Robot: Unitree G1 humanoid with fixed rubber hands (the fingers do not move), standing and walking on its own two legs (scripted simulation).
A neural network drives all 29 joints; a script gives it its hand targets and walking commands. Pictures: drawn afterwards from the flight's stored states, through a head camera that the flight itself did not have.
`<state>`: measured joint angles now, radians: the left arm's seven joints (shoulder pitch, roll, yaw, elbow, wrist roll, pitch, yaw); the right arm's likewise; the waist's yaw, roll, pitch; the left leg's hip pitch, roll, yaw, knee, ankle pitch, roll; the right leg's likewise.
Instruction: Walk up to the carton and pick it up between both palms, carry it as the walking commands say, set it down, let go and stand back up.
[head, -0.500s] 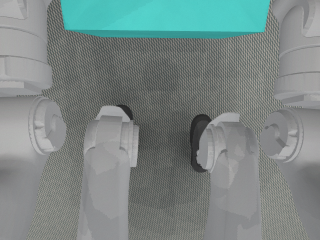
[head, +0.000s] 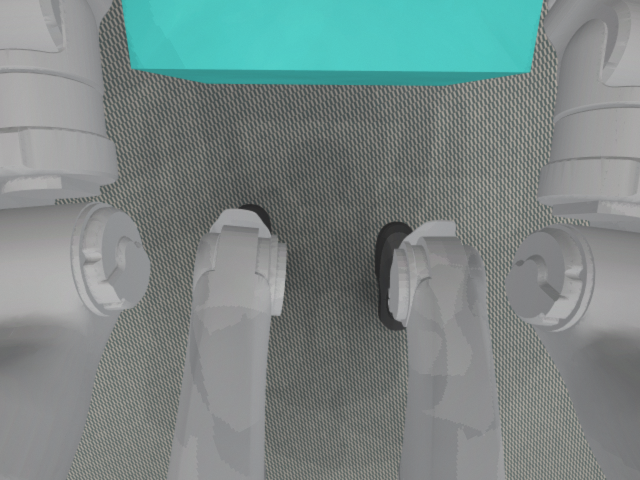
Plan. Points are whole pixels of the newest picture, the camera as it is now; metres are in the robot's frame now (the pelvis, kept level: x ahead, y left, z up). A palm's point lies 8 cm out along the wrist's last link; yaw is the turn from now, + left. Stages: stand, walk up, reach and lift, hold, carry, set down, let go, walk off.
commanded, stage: reach and lift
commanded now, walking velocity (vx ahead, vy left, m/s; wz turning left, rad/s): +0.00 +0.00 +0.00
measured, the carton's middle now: out of the picture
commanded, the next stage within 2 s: none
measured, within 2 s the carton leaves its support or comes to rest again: neither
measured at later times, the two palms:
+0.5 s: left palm out of the picture +0.54 +0.22 -0.04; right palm out of the picture +0.55 -0.16 -0.04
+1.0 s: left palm out of the picture +0.52 +0.22 +0.03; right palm out of the picture +0.53 -0.15 +0.03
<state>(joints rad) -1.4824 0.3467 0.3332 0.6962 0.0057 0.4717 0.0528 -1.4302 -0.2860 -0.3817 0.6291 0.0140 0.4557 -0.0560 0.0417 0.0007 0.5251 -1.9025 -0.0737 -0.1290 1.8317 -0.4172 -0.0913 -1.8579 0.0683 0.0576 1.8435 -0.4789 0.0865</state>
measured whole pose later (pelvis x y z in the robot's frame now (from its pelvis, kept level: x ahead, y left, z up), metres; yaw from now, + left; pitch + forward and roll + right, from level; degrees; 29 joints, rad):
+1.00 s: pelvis -0.01 +0.00 +0.11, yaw +1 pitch +19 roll -2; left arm -1.27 0.26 0.36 0.59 0.05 0.49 0.04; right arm -1.23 -0.19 -0.42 0.53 -0.03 0.47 -0.04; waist 0.03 0.01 0.52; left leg -1.46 -0.09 -0.14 1.46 -0.34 -0.08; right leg -1.42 0.07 0.08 1.48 -0.40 0.08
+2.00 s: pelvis +0.01 +0.00 +0.22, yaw +2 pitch +8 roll -1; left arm -0.97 0.16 0.38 0.48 0.12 0.49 0.02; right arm -0.95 -0.09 -0.39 0.44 -0.08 0.47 -0.03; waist 0.01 0.00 0.52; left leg -0.89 -0.06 -0.13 0.95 -0.21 -0.06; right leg -0.86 0.05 0.12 0.97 -0.26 0.07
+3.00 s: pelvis +0.17 +0.00 +0.31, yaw +2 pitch +2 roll +0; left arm -0.13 -0.02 0.26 0.21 0.22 0.66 -0.07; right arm -0.12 0.13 -0.24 0.16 -0.21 0.65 0.03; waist 0.00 -0.02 -0.08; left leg -0.16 -0.01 -0.13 0.24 -0.13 -0.03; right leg -0.12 0.00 0.10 0.24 -0.16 0.02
